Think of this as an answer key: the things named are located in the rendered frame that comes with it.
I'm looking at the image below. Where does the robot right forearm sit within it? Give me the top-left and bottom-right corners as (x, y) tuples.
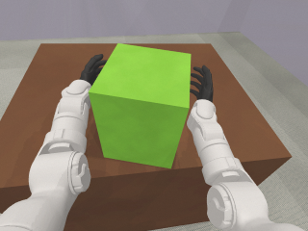
(187, 99), (269, 208)

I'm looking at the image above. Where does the robot left forearm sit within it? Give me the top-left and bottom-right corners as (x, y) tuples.
(29, 79), (91, 192)

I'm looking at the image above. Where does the left robot hand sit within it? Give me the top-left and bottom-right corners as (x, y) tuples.
(80, 54), (107, 86)

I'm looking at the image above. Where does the carton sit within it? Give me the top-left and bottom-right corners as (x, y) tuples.
(89, 43), (192, 168)

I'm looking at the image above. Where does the robot right upper arm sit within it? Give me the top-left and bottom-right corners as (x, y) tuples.
(207, 181), (305, 231)

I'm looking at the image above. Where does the pedestal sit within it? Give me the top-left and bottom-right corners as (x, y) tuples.
(0, 43), (293, 231)

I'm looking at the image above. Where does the robot left upper arm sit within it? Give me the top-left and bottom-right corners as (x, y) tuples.
(0, 151), (91, 231)

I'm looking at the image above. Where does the right robot hand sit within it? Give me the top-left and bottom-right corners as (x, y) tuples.
(190, 65), (214, 102)

